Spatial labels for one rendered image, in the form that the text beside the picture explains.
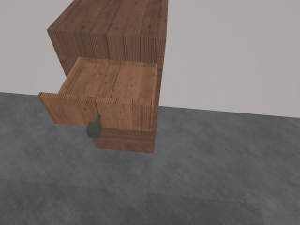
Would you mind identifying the handle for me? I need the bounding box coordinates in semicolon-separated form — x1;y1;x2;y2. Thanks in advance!
86;114;102;139

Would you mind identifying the cabinet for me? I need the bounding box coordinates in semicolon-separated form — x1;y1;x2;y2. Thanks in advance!
47;0;169;154

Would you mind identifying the drawer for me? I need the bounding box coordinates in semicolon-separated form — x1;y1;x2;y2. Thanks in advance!
37;57;158;132

